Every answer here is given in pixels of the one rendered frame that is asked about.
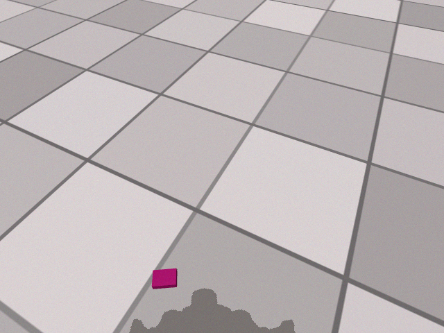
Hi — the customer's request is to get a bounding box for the small box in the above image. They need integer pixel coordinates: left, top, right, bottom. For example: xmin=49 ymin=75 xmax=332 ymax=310
xmin=152 ymin=268 xmax=177 ymax=289

